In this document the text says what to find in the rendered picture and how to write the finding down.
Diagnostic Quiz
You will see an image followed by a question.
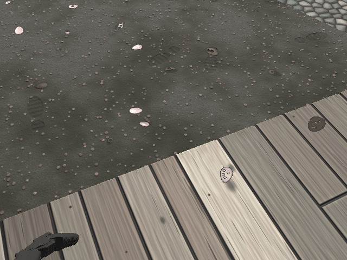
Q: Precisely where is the robot left hand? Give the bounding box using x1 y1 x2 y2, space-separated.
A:
14 232 79 260

